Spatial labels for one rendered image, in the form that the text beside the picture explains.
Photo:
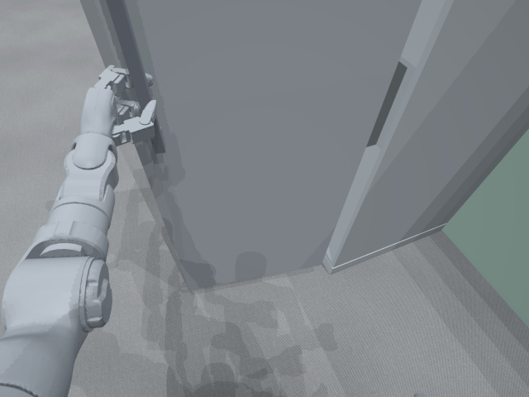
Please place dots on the left robot hand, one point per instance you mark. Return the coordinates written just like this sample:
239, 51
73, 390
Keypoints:
101, 111

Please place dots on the robot left forearm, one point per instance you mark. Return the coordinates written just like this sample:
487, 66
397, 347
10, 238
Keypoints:
82, 211

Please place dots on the handle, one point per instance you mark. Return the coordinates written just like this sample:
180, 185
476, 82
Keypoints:
126, 37

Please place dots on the robot left upper arm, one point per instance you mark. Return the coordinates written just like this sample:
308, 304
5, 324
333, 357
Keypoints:
51, 306

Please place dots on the fridge door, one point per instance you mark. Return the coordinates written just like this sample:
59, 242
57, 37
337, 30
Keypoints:
266, 108

